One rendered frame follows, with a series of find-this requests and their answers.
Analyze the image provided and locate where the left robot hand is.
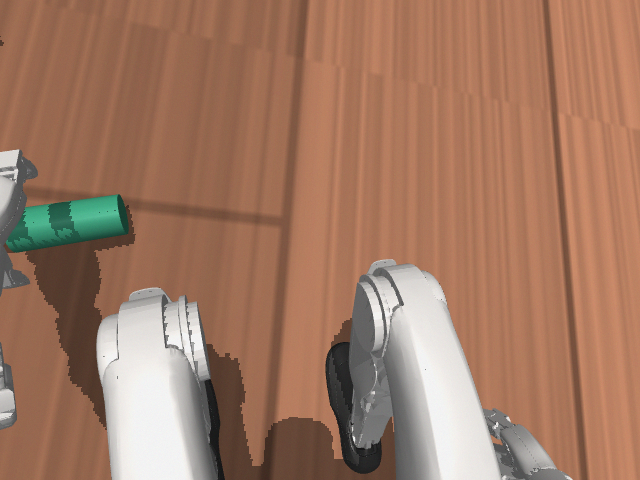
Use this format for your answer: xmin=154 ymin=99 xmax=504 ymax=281
xmin=0 ymin=149 xmax=38 ymax=289

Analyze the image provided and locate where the right robot hand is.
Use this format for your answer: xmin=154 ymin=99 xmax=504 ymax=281
xmin=483 ymin=408 xmax=558 ymax=480

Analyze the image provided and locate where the left robot arm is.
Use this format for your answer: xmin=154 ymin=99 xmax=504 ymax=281
xmin=0 ymin=244 xmax=17 ymax=430

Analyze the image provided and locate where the bottle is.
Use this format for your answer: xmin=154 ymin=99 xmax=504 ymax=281
xmin=6 ymin=194 xmax=129 ymax=253

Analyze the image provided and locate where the right robot foot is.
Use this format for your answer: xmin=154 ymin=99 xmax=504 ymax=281
xmin=325 ymin=342 xmax=382 ymax=474

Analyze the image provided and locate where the left robot foot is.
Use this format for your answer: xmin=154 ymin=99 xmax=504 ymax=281
xmin=204 ymin=379 xmax=225 ymax=480

